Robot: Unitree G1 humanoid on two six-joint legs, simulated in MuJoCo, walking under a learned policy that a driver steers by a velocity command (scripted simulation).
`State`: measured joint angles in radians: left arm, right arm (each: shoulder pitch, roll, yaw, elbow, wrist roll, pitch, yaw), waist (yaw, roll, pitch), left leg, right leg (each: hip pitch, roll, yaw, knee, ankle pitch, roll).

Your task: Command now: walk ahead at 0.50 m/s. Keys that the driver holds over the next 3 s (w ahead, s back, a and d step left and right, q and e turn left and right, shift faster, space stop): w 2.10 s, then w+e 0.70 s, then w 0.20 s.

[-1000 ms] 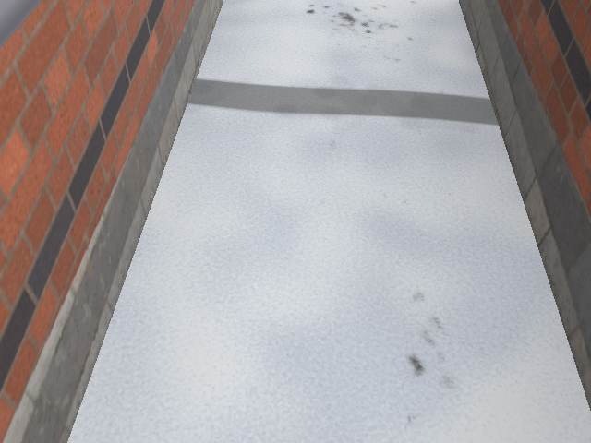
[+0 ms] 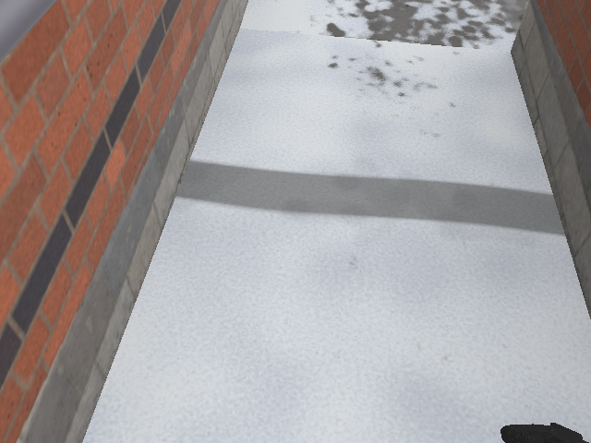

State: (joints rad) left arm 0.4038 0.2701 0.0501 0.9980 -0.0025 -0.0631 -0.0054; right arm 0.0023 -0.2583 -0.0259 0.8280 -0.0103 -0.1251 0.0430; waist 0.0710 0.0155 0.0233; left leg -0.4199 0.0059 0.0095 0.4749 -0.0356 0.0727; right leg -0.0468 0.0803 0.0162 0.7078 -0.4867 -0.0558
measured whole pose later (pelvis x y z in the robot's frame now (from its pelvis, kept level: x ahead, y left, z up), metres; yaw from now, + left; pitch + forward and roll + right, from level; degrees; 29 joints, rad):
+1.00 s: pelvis +0.56 -0.06 -0.03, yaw +1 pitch +2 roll -3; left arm 0.40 0.27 0.06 0.99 -0.03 -0.09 0.00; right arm 0.02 -0.27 -0.04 0.86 0.02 -0.10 0.02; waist 0.09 0.04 0.02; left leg -0.55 0.07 -0.02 0.48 0.15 0.04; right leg 0.08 0.10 0.00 0.28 -0.30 -0.05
